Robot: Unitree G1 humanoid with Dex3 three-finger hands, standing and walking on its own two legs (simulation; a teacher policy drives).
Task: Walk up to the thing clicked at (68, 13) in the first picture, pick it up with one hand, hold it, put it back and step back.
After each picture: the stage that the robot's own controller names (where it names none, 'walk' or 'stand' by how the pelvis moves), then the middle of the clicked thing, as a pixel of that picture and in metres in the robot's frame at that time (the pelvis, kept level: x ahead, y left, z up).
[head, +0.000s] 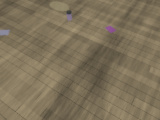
stand; (69, 15) +1.80 +0.21 -0.72
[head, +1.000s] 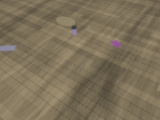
walk; (74, 30) +1.70 +0.28 -0.72
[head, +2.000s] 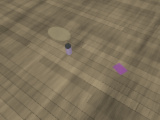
walk; (68, 49) +1.18 +0.28 -0.72
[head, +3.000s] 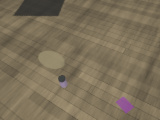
walk; (62, 81) +0.79 +0.28 -0.72
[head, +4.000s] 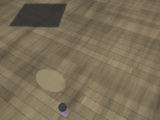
walk; (63, 109) +0.52 +0.25 -0.72
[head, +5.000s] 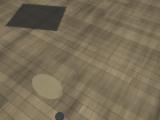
stand; (60, 118) +0.46 +0.21 -0.72
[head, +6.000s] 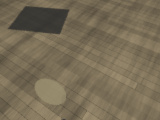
stand; out of the picture +0.41 +0.18 -0.72
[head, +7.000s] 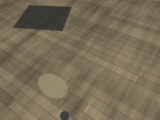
walk; (65, 118) +0.46 +0.22 -0.71
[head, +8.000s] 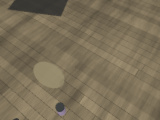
stand; (60, 109) +0.44 +0.20 -0.69
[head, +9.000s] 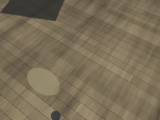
stand; (56, 117) +0.39 +0.19 -0.69
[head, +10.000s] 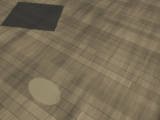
stand; out of the picture +0.38 +0.19 -0.72
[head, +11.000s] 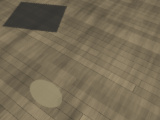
stand; out of the picture +0.35 +0.19 -0.73
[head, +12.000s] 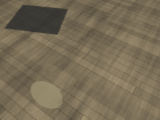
stand; out of the picture +0.36 +0.19 -0.73
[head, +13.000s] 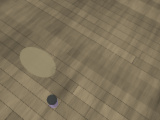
go down; (52, 101) +0.39 +0.19 -0.61
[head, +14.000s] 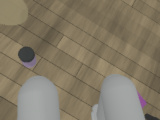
go down; (28, 57) +0.44 +0.23 -0.30
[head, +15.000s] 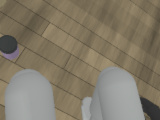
close in; (9, 48) +0.44 +0.25 -0.27
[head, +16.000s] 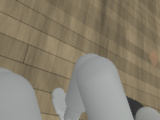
close; out of the picture +0.42 +0.28 -0.22
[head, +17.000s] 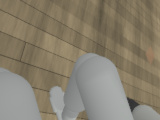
close; out of the picture +0.41 +0.28 -0.22
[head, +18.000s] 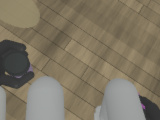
lift; (19, 68) +0.33 +0.23 -0.06
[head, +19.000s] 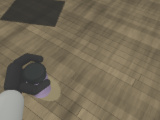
hold; (38, 81) +0.33 +0.16 +0.04
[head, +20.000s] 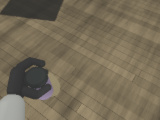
hold; (40, 84) +0.32 +0.16 +0.01
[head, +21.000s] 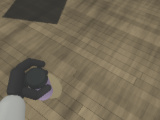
hold; (40, 84) +0.32 +0.17 +0.02
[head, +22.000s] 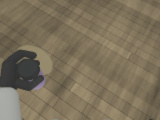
crouch; (32, 75) +0.36 +0.18 -0.04
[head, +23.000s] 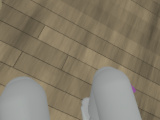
lower; out of the picture +0.47 +0.27 -0.10
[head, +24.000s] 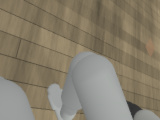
lower; out of the picture +0.43 +0.30 -0.22
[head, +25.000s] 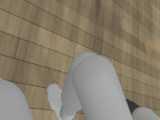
lower; out of the picture +0.43 +0.30 -0.23
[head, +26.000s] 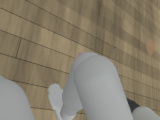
lower; out of the picture +0.43 +0.30 -0.22
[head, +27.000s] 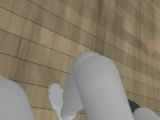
lower; out of the picture +0.43 +0.30 -0.23
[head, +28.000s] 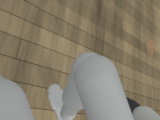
open; out of the picture +0.43 +0.30 -0.23
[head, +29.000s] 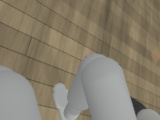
stand; out of the picture +0.43 +0.29 -0.23
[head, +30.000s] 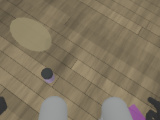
walk; (48, 75) +0.45 +0.21 -0.49
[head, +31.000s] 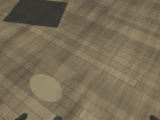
stand; out of the picture +0.40 +0.18 -0.66
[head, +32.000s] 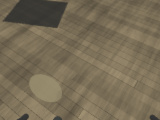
stand; out of the picture +0.40 +0.19 -0.67
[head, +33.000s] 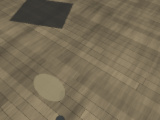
stand; out of the picture +0.40 +0.18 -0.70
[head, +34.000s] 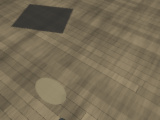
stand; out of the picture +0.41 +0.18 -0.72
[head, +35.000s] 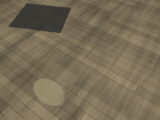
stand; out of the picture +0.39 +0.19 -0.73
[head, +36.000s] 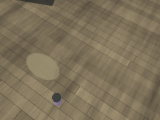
walk; (57, 99) +0.46 +0.16 -0.71
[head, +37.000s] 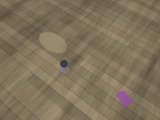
walk; (64, 66) +0.80 +0.16 -0.71
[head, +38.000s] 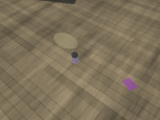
walk; (75, 58) +1.06 +0.18 -0.71
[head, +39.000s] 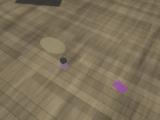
stand; (63, 63) +0.99 +0.20 -0.72
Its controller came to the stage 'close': yes
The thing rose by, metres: 0.71
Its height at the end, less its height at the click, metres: +0.00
